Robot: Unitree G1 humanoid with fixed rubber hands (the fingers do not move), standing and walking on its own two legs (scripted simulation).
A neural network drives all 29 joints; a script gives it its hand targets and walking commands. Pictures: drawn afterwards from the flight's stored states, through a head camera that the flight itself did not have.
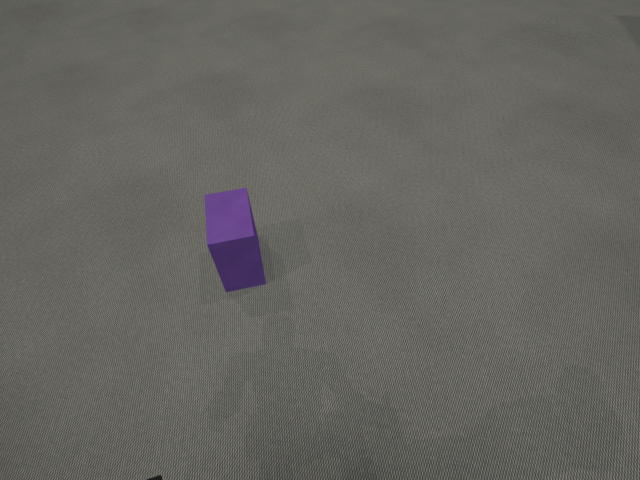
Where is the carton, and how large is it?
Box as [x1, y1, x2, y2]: [205, 188, 265, 291]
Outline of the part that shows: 246,188 205,195 207,244 226,291 265,283 258,240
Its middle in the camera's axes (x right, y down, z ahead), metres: -0.31 +0.02 +1.44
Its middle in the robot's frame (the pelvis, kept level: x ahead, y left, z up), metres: +0.99 +0.35 -0.62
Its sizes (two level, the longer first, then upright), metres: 0.240 0.152 0.285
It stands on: the floor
